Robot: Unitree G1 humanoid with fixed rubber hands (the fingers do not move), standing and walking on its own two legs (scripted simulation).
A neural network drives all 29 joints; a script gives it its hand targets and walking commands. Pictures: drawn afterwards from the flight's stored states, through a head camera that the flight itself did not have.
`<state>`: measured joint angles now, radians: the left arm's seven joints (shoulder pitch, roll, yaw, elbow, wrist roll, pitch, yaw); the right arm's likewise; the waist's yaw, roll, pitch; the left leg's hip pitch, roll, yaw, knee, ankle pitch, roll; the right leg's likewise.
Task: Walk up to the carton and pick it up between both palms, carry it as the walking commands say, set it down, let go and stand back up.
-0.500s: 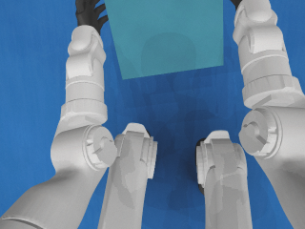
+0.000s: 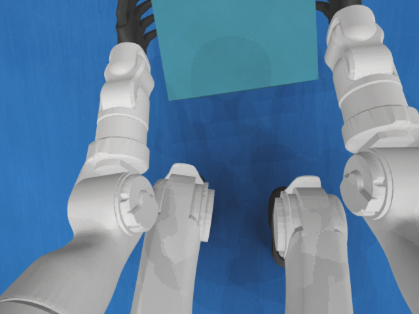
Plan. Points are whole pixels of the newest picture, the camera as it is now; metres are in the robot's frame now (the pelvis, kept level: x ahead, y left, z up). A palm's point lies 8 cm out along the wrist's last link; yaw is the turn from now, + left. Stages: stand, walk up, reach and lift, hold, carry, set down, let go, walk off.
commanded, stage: set down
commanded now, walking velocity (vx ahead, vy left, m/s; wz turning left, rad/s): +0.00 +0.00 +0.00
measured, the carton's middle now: (233, 34) +0.54 +0.04 -0.26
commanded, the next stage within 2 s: let go in 1.86 s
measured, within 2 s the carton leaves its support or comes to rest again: neither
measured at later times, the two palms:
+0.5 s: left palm (110, 56) +0.48 +0.23 -0.17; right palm (358, 26) +0.53 -0.14 -0.18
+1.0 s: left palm (50, 25) +0.49 +0.23 -0.05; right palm out of the picture +0.55 -0.15 -0.05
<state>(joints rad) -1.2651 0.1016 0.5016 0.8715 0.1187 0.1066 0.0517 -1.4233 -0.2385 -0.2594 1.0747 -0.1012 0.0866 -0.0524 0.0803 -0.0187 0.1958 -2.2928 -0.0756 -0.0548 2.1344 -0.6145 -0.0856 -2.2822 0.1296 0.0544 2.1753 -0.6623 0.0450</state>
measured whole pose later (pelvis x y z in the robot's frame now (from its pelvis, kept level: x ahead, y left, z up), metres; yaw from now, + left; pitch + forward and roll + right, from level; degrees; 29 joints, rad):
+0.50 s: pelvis -0.03 +0.00 -0.01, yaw +1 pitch +39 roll +3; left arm -1.34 0.30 0.24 1.12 -0.20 0.02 0.11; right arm -1.46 -0.41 0.00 1.18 0.16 0.06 -0.07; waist 0.08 0.01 0.30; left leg -2.28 -0.05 -0.02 2.14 -0.53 -0.06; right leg -2.27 0.08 0.05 2.19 -0.60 0.03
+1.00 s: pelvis -0.01 +0.00 +0.07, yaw +1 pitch +45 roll +2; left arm -1.15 0.24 0.30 0.84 -0.13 0.13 0.11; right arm -1.30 -0.37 -0.11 0.97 0.08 0.16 -0.05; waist 0.08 -0.02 0.04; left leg -2.15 -0.04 -0.03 1.89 -0.53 -0.05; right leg -2.13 0.06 0.04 1.94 -0.60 0.01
